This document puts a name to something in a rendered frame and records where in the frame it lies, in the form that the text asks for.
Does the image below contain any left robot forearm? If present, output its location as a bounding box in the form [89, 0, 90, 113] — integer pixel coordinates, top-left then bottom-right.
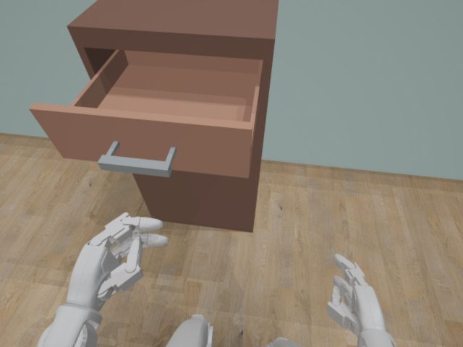
[37, 304, 103, 347]

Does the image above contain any drawer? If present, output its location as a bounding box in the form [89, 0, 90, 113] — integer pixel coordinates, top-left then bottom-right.
[29, 50, 263, 178]

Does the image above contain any cabinet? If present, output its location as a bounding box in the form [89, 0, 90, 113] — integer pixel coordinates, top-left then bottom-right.
[67, 0, 279, 233]

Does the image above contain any right robot forearm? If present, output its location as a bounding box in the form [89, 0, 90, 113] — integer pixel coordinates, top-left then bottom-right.
[357, 329, 396, 347]

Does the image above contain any robot left hand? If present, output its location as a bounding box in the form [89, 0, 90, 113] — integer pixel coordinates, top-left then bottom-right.
[66, 213, 169, 311]

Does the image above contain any left robot thigh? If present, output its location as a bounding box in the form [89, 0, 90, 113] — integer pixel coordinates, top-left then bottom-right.
[166, 319, 214, 347]

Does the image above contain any handle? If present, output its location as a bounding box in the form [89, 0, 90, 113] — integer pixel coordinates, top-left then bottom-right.
[98, 141, 177, 177]

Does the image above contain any left robot shin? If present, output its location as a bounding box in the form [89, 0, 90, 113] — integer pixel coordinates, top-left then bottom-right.
[191, 314, 205, 320]

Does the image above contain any robot right hand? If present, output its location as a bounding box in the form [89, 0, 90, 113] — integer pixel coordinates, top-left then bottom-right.
[328, 254, 386, 337]

